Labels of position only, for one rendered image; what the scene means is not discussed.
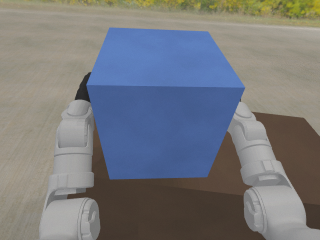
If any left robot hand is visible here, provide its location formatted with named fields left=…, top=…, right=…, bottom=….
left=75, top=72, right=91, bottom=103

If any robot left upper arm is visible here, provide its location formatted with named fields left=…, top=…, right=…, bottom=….
left=35, top=197, right=101, bottom=240

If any pedestal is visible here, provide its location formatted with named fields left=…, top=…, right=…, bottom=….
left=67, top=111, right=320, bottom=240

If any robot right forearm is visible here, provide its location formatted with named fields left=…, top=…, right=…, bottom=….
left=227, top=101, right=307, bottom=223

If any robot right upper arm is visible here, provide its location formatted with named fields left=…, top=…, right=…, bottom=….
left=243, top=185, right=320, bottom=240

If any robot left forearm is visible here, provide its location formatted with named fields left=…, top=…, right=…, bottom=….
left=39, top=99, right=95, bottom=239

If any carton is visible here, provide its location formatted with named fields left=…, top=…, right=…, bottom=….
left=86, top=27, right=245, bottom=180

